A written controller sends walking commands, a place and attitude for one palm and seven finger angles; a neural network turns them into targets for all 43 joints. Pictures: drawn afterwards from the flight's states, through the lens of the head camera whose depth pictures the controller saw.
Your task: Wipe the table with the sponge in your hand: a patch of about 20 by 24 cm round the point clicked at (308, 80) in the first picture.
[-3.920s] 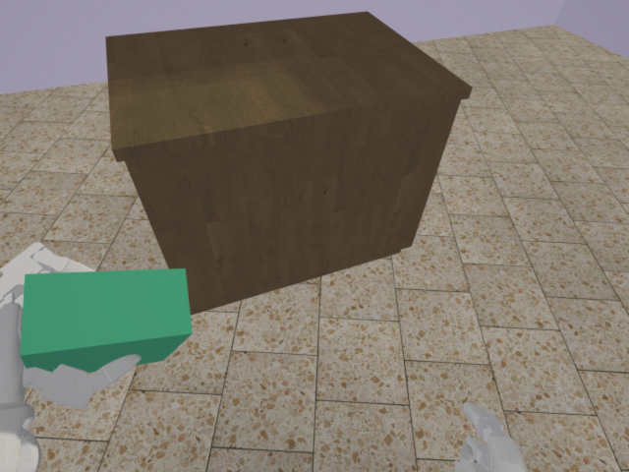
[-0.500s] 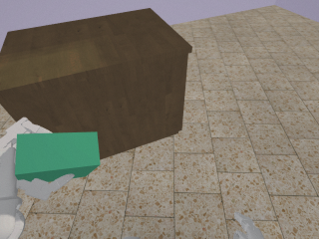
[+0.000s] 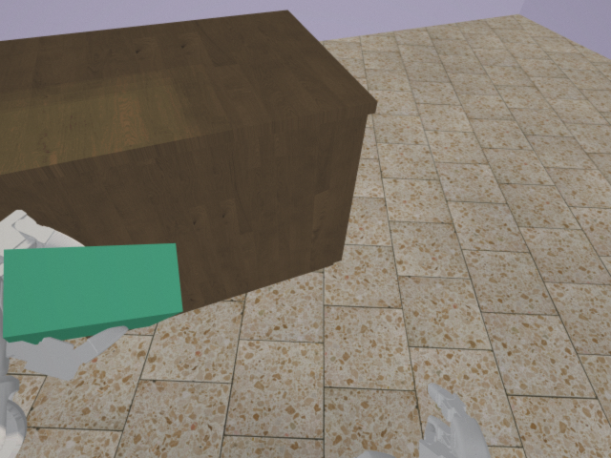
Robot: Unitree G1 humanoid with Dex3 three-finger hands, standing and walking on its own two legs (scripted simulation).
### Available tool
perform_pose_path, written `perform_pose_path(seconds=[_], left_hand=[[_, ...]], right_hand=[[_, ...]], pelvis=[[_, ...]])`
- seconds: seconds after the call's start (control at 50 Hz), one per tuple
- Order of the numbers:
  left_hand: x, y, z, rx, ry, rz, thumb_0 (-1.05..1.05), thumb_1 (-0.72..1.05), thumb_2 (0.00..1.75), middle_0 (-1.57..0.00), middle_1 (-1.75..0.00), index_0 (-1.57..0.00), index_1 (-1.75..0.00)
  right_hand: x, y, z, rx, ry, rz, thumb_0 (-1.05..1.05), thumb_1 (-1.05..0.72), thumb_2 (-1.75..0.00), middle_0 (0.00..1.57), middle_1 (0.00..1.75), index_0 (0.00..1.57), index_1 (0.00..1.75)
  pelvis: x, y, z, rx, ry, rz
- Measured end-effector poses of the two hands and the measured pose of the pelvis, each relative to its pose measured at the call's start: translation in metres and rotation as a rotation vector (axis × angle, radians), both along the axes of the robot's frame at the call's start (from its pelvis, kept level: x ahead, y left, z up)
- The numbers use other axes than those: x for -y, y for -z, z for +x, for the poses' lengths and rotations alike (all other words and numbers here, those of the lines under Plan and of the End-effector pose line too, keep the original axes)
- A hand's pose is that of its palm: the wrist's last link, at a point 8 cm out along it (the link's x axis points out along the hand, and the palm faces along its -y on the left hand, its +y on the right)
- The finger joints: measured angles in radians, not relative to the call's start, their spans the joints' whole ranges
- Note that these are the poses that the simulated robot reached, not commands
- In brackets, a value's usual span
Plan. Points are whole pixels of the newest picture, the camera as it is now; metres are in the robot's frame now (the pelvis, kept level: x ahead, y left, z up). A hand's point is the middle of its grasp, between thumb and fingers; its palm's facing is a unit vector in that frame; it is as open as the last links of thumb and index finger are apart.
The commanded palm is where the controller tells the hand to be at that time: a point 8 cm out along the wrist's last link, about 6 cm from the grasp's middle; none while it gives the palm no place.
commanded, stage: take the last steps up to it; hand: left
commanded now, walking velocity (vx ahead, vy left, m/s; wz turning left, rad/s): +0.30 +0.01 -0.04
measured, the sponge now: (117, 294) +0.24 +0.20 +0.16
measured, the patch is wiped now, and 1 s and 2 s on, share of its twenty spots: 0.00 0.00 0.00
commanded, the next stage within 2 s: none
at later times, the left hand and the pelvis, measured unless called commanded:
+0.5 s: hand (166, 218) +0.31 +0.17 +0.19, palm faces +0.36 -0.79 -0.49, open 10.1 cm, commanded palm +0.26 +0.23 +0.18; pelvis +0.10 -0.06 +0.01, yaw +1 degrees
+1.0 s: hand (195, 155) +0.42 +0.17 +0.19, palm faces +0.42 -0.75 -0.51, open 10.1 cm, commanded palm +0.37 +0.21 +0.18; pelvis +0.21 -0.07 -0.01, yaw +1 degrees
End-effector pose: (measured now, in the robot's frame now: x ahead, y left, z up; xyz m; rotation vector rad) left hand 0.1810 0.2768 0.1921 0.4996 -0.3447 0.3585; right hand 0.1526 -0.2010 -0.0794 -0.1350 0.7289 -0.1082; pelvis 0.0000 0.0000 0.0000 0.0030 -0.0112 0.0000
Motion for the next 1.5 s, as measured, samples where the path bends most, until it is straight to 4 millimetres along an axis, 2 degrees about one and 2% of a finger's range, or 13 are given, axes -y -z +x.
perform_pose_path(seconds=[0.12,0.24,0.36,0.48,0.6,0.72,0.86,0.96,1.06,1.18,1.26,1.38,1.5], left_hand=[[0.028,-0.014,0.018,-0.035,0.025,0.088,-0.01,-0.50,0.98,-0.73,-1.33,-0.75,-1.34],[0.045,-0.001,0.047,-0.068,-0.043,0.092,-0.01,-0.50,0.98,-0.73,-1.33,-0.75,-1.34],[0.058,0.009,0.070,-0.137,-0.034,0.037,-0.01,-0.50,0.99,-0.73,-1.33,-0.75,-1.34],[0.067,-0.009,0.091,-0.088,0.020,0.076,-0.01,-0.50,0.99,-0.73,-1.33,-0.75,-1.34],[0.051,-0.017,0.114,-0.007,-0.001,0.072,-0.01,-0.50,0.99,-0.73,-1.33,-0.75,-1.34],[0.028,0.004,0.153,0.039,-0.031,0.006,-0.01,-0.50,0.99,-0.73,-1.33,-0.75,-1.34],[0.047,0.002,0.182,-0.022,0.008,0.011,-0.01,-0.50,0.99,-0.73,-1.33,-0.75,-1.34],[0.070,-0.015,0.190,-0.016,0.007,0.105,-0.01,-0.50,0.99,-0.73,-1.33,-0.76,-1.34],[0.076,-0.004,0.210,-0.035,-0.066,0.092,-0.01,-0.50,0.99,-0.73,-1.33,-0.76,-1.34],[0.080,0.011,0.240,-0.123,-0.071,0.017,-0.01,-0.50,0.99,-0.73,-1.33,-0.76,-1.34],[0.088,0.004,0.258,-0.100,-0.006,0.026,-0.01,-0.50,0.99,-0.73,-1.33,-0.76,-1.34],[0.069,-0.008,0.280,0.015,0.032,0.056,-0.01,-0.50,0.99,-0.73,-1.33,-0.76,-1.34],[0.038,0.002,0.315,0.041,-0.029,0.016,-0.01,-0.50,0.99,-0.73,-1.33,-0.76,-1.34]], right_hand=[[-0.002,0.016,0.021,-0.034,-0.036,0.071,0.01,-0.90,-0.90,0.20,0.30,0.21,0.30],[0.043,0.044,0.047,-0.101,-0.028,0.046,0.01,-0.90,-0.90,0.21,0.30,0.21,0.30],[0.096,0.023,0.069,-0.119,0.025,-0.053,0.02,-0.90,-0.90,0.20,0.30,0.21,0.30],[0.121,-0.001,0.093,-0.098,0.042,-0.134,0.02,-0.91,-0.90,0.20,0.30,0.20,0.30],[0.108,-0.007,0.124,-0.062,0.051,-0.143,0.02,-0.91,-0.90,0.19,0.30,0.20,0.30],[0.071,0.004,0.159,-0.006,0.060,-0.085,0.02,-0.91,-0.90,0.20,0.30,0.20,0.30],[0.035,0.009,0.180,-0.014,-0.005,0.034,0.01,-0.90,-0.90,0.20,0.30,0.20,0.30],[0.046,0.025,0.194,-0.048,-0.031,0.066,0.01,-0.90,-0.90,0.20,0.30,0.21,0.30],[0.083,0.046,0.214,-0.119,-0.036,0.027,0.02,-0.90,-0.90,0.20,0.30,0.21,0.30],[0.127,0.021,0.241,-0.133,0.008,-0.069,0.02,-0.90,-0.90,0.20,0.30,0.20,0.30],[0.140,0.000,0.261,-0.096,0.022,-0.134,0.02,-0.91,-0.90,0.20,0.30,0.20,0.30],[0.131,-0.015,0.297,-0.026,0.050,-0.186,0.02,-0.91,-0.90,0.20,0.30,0.20,0.30],[0.088,-0.009,0.326,0.013,0.050,-0.101,0.01,-0.91,-0.90,0.19,0.30,0.20,0.30]], pelvis=[[0.017,0.000,0.027,-0.011,0.011,0.002],[0.041,0.012,0.051,0.008,-0.015,0.010],[0.053,-0.001,0.073,-0.003,-0.013,0.034],[0.056,-0.007,0.096,-0.016,-0.020,0.044],[0.046,-0.003,0.129,-0.013,-0.010,0.038],[0.033,0.012,0.159,0.016,0.006,0.045],[0.042,0.004,0.180,0.003,0.003,0.021],[0.060,0.006,0.203,-0.004,-0.003,0.015],[0.076,0.013,0.223,0.010,-0.032,0.015],[0.082,-0.003,0.246,-0.005,-0.027,0.038],[0.081,-0.007,0.261,-0.010,-0.032,0.042],[0.063,0.003,0.295,-0.002,-0.018,0.009],[0.052,0.007,0.318,0.007,-0.015,0.008]])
